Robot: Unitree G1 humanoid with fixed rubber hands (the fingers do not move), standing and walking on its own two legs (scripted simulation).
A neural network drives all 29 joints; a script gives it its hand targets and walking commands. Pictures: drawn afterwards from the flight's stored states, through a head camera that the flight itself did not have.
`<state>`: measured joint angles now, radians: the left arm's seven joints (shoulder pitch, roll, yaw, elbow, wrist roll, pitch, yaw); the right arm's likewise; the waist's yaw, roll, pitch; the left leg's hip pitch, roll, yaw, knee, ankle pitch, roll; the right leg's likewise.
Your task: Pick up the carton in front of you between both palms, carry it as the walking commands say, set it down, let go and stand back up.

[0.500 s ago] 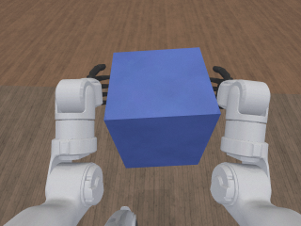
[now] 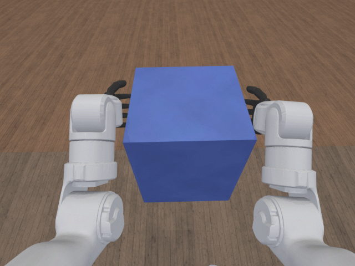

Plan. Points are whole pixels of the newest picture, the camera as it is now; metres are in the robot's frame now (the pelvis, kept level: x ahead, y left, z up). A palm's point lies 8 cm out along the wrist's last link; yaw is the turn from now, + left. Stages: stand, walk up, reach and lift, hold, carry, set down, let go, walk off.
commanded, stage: carry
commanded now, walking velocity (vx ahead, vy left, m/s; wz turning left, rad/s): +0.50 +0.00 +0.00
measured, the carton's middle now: (185, 138) +0.38 +0.00 +0.10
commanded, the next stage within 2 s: none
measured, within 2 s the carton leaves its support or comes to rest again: neither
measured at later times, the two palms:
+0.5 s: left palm (134, 32) +0.70 +0.15 +0.21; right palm (237, 41) +0.67 -0.14 +0.20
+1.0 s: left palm out of the picture +0.98 +0.17 +0.27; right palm out of the picture +1.01 -0.13 +0.27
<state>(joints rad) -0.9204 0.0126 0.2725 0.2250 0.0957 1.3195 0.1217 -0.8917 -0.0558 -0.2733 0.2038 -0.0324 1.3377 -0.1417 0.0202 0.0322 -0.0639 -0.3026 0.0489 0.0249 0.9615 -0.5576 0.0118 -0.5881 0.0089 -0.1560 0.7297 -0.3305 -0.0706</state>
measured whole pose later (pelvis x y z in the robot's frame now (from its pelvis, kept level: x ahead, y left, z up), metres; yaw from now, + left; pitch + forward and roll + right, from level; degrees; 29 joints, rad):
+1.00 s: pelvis +0.61 -0.01 +0.10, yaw +0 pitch +4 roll +0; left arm -0.88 0.03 0.24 0.16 0.02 1.34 0.16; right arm -0.92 -0.03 -0.31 0.16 -0.08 1.37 -0.14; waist 0.10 0.01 -0.01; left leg -0.76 0.03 0.04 1.22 -0.41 0.05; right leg -0.31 0.00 -0.14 0.52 -0.42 -0.05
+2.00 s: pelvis +1.29 +0.01 +0.13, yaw -1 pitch +4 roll +0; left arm -0.63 -0.05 0.24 0.11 0.10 1.23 0.12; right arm -0.68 0.03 -0.24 0.14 -0.09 1.25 -0.14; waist 0.02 0.01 -0.07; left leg -0.50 0.01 0.18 0.41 0.01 0.03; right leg 0.01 -0.03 -0.11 0.42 -0.46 0.00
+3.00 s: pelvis +1.94 +0.01 +0.14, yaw +0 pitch +4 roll +0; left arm -0.18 -0.14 0.11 -0.26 0.13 1.23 0.09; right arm -0.16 0.13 -0.11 -0.30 -0.12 1.24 -0.09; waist 0.01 0.00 -0.17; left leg -0.54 0.09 0.17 0.50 -0.05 0.01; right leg 0.08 -0.04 -0.20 0.24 -0.37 0.01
